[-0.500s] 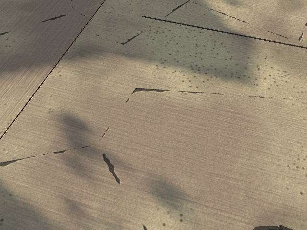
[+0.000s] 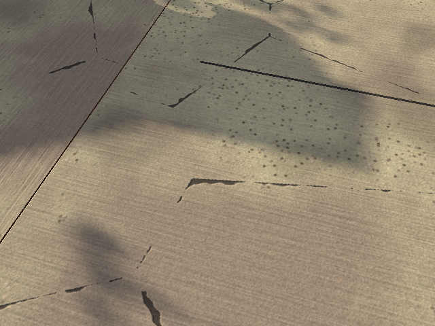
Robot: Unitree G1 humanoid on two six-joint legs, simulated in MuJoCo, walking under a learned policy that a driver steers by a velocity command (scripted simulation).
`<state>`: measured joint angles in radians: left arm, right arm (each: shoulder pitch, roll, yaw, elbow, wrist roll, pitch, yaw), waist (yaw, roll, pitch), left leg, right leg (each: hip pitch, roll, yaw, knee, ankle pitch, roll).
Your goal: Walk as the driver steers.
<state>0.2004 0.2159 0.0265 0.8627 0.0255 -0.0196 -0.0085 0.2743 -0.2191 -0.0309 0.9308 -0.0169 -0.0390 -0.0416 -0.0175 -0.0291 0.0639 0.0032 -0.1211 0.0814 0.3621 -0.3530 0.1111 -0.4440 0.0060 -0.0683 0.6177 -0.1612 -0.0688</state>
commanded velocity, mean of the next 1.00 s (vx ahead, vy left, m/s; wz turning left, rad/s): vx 0.03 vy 0.00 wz -0.42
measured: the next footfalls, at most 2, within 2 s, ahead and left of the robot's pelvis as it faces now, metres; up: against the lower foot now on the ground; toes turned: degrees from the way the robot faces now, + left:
right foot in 0.02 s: +0.13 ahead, -0.07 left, +0.00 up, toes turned -3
left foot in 0.52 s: +0.13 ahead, +0.12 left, +0.00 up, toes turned -23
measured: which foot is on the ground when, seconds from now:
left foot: down 0.00-0.04, up 0.06-0.50, down 0.52-0.96, up 0.98-1.00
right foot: up 0.00-0.00, down 0.02-0.52, up 0.54-0.92, down 0.94-1.00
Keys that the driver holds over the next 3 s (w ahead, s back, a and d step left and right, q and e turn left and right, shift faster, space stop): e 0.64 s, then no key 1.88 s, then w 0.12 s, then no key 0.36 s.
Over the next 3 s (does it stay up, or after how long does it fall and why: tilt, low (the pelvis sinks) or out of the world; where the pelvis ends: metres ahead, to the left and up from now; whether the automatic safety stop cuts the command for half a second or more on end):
stays up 0.09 0.01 0.01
